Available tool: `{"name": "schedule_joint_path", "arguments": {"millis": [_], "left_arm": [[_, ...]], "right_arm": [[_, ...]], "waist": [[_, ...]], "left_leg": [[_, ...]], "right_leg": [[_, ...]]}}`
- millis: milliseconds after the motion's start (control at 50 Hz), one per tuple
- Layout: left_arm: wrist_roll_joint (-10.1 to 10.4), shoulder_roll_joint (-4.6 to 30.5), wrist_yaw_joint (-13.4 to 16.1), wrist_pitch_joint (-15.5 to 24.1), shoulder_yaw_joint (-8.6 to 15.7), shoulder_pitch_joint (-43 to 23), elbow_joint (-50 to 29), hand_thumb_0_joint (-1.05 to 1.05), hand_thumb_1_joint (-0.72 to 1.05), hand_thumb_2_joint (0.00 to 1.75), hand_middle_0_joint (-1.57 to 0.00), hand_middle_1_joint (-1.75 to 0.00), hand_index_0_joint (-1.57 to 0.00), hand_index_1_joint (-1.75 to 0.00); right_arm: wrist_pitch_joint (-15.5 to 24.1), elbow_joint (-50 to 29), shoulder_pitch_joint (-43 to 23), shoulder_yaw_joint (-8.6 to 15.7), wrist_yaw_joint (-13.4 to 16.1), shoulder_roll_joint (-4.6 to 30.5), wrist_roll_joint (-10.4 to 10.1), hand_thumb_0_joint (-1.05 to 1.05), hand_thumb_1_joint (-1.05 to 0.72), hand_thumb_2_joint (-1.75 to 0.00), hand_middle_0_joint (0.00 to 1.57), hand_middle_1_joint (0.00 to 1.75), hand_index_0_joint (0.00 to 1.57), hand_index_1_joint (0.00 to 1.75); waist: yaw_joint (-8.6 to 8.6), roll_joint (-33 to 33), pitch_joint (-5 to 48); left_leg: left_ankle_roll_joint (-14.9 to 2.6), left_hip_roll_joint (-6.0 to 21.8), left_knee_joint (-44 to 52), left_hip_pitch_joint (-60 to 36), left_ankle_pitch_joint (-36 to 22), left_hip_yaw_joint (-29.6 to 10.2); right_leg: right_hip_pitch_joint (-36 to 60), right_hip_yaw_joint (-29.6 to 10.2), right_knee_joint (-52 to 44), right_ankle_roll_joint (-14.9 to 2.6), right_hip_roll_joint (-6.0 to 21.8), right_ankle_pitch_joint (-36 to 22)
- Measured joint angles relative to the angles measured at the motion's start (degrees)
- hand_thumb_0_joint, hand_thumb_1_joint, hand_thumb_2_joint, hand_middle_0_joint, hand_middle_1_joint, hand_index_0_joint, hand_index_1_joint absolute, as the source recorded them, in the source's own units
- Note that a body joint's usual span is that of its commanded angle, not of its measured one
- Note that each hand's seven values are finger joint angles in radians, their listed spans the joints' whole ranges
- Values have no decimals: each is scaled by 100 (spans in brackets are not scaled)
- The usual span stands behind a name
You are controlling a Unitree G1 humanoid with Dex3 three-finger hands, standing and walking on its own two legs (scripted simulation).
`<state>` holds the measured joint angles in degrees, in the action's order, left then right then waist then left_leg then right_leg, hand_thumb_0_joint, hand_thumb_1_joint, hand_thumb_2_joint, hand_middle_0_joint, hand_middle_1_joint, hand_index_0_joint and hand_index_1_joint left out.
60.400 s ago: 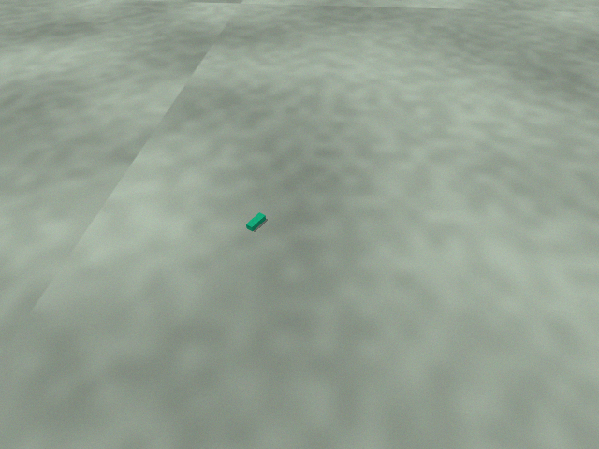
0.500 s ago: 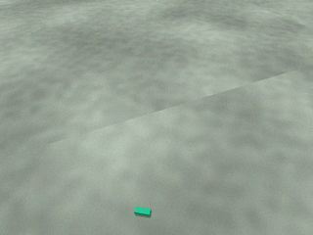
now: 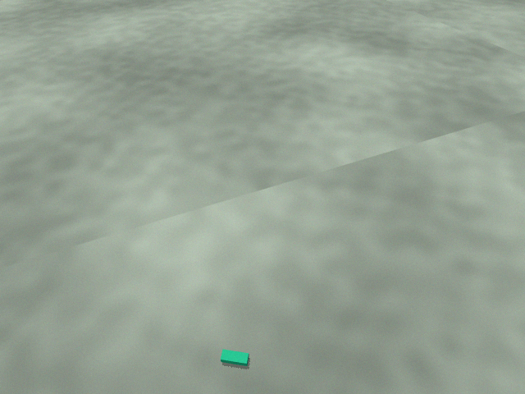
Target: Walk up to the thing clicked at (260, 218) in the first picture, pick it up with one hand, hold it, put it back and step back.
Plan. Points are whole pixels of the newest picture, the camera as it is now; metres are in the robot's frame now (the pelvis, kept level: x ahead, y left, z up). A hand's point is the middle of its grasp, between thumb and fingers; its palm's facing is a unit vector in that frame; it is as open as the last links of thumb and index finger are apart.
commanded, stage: stand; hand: left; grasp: from above
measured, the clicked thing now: (234, 357) +0.46 +0.16 -0.77
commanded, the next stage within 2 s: step back in 0.62 s
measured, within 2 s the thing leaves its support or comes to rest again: neither
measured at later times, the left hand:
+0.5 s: hand out of the picture +0.07 +0.25 -0.16, palm faces -0.01 -0.94 -0.33, open 7.4 cm
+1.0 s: hand out of the picture +0.11 +0.32 -0.18, palm faces -0.02 -0.93 -0.38, open 7.4 cm
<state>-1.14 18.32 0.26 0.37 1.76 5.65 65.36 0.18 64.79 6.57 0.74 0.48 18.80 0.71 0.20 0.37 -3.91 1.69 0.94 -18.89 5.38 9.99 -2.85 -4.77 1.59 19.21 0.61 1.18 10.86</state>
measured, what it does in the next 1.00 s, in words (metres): lifts its right foot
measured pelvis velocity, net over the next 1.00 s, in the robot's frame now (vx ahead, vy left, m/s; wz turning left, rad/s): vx -0.05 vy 0.05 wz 0.00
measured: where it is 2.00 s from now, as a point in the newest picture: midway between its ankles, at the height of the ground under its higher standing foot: outside the picture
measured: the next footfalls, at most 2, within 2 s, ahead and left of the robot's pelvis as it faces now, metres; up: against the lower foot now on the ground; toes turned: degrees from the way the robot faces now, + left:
right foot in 1.32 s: -0.07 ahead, -0.07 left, +0.00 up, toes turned -1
left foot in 1.70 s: -0.16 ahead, +0.17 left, +0.00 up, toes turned -4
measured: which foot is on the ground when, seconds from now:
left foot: down 0.00-1.00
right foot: down 0.00-0.90, up 0.92-1.00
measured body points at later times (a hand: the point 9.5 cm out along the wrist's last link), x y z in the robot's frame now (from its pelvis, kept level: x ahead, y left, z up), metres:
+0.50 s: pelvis +0.00 +0.00 +0.00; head +0.01 +0.00 +0.45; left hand +0.07 +0.30 -0.13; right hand +0.06 -0.30 -0.14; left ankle +0.01 +0.14 -0.75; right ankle +0.00 -0.12 -0.75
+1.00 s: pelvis -0.05 +0.05 -0.02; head +0.04 +0.07 +0.42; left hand +0.11 +0.36 -0.16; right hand +0.02 -0.28 -0.13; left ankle -0.05 +0.14 -0.75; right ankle -0.03 -0.11 -0.70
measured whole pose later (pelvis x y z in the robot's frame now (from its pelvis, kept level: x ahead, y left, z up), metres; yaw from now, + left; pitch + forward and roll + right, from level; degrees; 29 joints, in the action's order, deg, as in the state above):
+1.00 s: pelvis -0.05 +0.05 -0.02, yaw +0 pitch -1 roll -1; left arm -0.4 24.0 1.9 -3.4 4.4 0.1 52.7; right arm -1.7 56.2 7.5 2.6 -0.2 21.0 1.2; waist -1.3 -3.3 -12.0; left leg -2.9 -2.4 -36.4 15.8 19.5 -0.8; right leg -25.1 -8.4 55.1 -1.5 -3.6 30.4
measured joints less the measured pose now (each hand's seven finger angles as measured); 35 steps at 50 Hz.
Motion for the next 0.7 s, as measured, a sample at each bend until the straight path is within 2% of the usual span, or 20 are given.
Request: {"name": "schedule_joint_path", "arguments": {"millis": [620,700], "left_arm": [[25,87,-49,21,-59,97,-22,0,91,90,-20,-30,-20,-30],[116,111,-34,-14,95,26,-249,0,90,90,-20,-30,-20,-30]], "right_arm": [[3,4,65,-43,-46,30,-12,1,-91,-90,20,30,20,30],[-89,-181,-115,-1,-81,144,-79,1,-91,-90,20,30,20,30]], "waist": [[-15,-34,-7],[-63,45,-225]], "left_leg": [[13,11,31,39,1,23],[-25,46,-581,480,216,-11]], "right_leg": [[-79,-23,33,-16,-9,26],[-382,1,366,-40,-57,114]]}}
